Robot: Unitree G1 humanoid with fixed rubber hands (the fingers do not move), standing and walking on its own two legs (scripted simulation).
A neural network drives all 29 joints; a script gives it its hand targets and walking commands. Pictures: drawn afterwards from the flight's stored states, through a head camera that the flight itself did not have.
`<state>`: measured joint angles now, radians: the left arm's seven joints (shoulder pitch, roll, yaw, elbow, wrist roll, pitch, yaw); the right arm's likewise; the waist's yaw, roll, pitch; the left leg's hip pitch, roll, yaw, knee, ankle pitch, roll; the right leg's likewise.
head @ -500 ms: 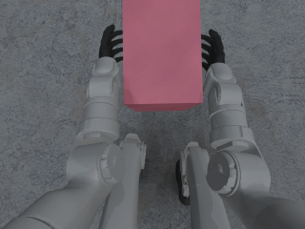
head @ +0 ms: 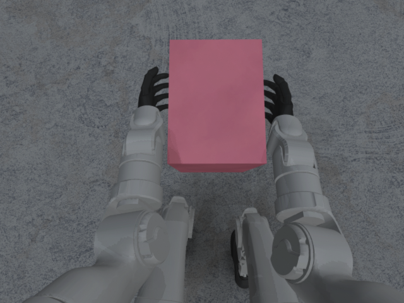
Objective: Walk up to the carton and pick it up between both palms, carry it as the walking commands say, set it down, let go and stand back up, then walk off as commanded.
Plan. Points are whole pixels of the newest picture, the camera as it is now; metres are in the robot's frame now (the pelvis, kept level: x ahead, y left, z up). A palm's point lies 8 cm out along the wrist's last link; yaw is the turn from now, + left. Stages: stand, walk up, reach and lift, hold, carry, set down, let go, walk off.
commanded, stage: reach and lift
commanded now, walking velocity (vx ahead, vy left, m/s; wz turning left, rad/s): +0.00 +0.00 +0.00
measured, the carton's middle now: (213, 119) +0.46 +0.03 -0.12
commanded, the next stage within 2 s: none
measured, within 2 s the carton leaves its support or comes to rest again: neither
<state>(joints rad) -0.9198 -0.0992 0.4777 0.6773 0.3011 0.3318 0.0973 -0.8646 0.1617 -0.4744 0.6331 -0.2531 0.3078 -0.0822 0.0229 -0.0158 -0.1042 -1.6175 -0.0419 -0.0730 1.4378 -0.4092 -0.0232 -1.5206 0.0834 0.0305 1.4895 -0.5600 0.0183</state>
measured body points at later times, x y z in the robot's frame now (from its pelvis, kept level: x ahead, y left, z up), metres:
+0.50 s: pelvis +0.01 +0.00 +0.07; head +0.20 +0.02 +0.48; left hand +0.44 +0.15 +0.01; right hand +0.44 -0.10 +0.01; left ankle +0.11 +0.12 -0.55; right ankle +0.06 -0.12 -0.55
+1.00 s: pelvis +0.02 +0.00 +0.13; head +0.17 +0.02 +0.55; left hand +0.41 +0.16 +0.09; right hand +0.41 -0.10 +0.09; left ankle +0.11 +0.12 -0.55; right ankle +0.06 -0.12 -0.55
